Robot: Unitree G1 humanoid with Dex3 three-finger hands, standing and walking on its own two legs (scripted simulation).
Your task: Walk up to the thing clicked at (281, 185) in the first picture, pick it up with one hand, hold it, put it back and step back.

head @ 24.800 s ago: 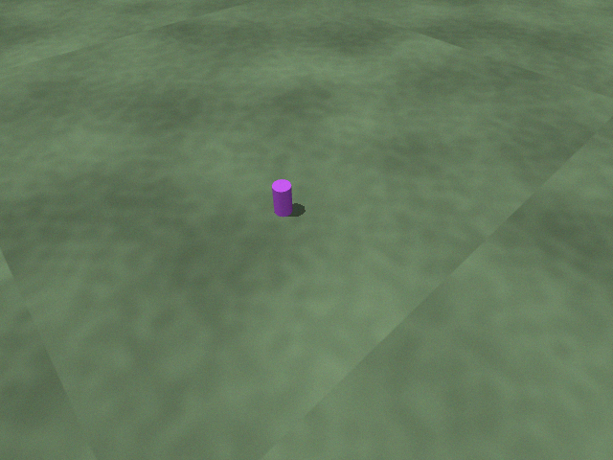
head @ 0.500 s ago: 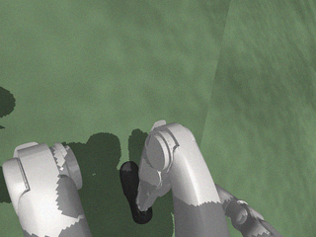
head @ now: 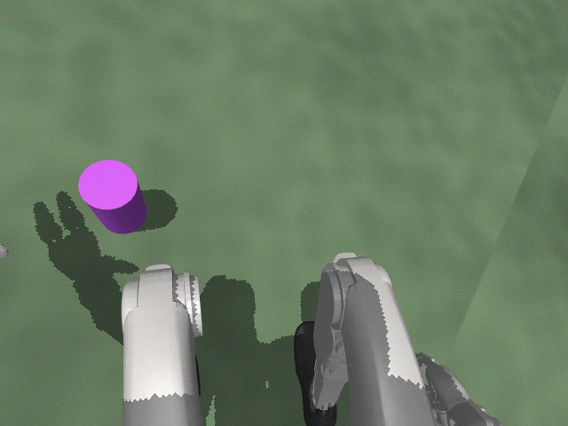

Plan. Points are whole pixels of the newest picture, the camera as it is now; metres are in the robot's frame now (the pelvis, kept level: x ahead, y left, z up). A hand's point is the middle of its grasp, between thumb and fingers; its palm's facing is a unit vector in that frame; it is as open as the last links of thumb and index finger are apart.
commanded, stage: home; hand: left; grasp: from the side
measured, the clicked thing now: (117, 200) +0.47 +0.27 -0.27
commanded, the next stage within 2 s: none
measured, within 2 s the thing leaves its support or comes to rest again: neither
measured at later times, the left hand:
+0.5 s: hand out of the picture +0.28 +0.29 +0.12, palm faces +0.27 -0.86 -0.44, open 17.5 cm
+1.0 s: hand out of the picture +0.25 +0.21 +0.31, palm faces +0.26 -0.91 -0.32, open 17.6 cm
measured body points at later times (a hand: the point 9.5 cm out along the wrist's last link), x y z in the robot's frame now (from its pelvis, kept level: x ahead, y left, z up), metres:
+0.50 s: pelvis +0.04 -0.02 +0.22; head +0.18 +0.03 +0.64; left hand +0.26 +0.34 +0.15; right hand +0.26 -0.25 +0.11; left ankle +0.08 +0.12 -0.31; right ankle +0.12 -0.14 -0.31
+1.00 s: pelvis +0.10 +0.00 +0.36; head +0.12 +0.00 +0.81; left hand +0.23 +0.25 +0.33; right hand +0.29 -0.22 +0.29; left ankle +0.08 +0.12 -0.31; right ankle +0.12 -0.14 -0.31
